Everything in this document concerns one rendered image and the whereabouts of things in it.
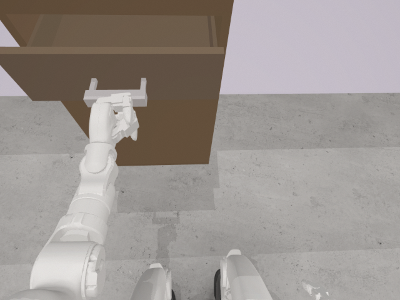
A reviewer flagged right robot thigh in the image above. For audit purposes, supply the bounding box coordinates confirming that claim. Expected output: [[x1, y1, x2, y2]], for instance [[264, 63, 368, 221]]
[[220, 254, 273, 300]]

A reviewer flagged robot right hand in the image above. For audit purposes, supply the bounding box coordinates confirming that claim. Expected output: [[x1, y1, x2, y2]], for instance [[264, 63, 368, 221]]
[[301, 279, 335, 300]]

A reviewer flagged cabinet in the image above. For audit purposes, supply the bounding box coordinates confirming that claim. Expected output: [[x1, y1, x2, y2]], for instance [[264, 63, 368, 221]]
[[0, 0, 234, 166]]

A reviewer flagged robot left forearm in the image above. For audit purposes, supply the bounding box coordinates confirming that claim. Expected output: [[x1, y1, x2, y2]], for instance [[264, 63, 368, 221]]
[[30, 142, 119, 289]]

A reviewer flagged drawer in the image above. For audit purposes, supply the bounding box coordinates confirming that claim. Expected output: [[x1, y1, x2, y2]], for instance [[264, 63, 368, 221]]
[[0, 14, 224, 101]]

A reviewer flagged robot left hand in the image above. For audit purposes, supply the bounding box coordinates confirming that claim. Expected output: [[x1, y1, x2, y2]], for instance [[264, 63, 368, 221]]
[[89, 92, 139, 148]]

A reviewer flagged left robot upper arm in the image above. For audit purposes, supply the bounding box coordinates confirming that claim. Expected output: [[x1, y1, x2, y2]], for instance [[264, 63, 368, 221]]
[[5, 241, 106, 300]]

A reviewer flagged handle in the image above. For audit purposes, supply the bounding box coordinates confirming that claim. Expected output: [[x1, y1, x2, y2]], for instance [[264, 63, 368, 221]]
[[83, 78, 148, 108]]

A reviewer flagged right robot shin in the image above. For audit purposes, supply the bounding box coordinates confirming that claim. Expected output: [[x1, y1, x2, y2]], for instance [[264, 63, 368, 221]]
[[220, 249, 241, 300]]

